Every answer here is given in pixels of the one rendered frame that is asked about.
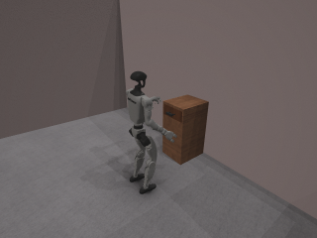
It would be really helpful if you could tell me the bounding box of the right robot thigh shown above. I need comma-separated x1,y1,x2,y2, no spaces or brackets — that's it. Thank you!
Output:
139,133,158,167

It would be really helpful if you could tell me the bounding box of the handle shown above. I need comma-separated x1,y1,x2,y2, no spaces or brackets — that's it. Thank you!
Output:
165,111,175,117

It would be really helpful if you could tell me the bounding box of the robot torso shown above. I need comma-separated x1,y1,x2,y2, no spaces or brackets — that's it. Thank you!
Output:
128,89,146,140

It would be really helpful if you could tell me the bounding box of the right robot hand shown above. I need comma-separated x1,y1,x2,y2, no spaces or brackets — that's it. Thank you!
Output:
165,131,177,143

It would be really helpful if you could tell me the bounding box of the left robot hand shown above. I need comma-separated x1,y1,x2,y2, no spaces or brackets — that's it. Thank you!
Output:
151,96,161,109

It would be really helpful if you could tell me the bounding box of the robot right forearm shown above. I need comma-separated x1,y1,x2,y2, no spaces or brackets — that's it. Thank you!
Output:
149,120,168,136

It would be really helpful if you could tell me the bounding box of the robot left upper arm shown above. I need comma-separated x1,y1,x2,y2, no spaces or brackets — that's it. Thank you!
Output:
126,88,133,100

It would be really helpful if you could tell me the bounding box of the robot right upper arm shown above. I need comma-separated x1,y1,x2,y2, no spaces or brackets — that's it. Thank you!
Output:
142,96,153,127

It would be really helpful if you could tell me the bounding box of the cabinet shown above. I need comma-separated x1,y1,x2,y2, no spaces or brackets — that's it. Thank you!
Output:
162,94,209,165

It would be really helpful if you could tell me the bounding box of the drawer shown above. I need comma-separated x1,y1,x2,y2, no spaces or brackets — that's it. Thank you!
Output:
163,104,182,123

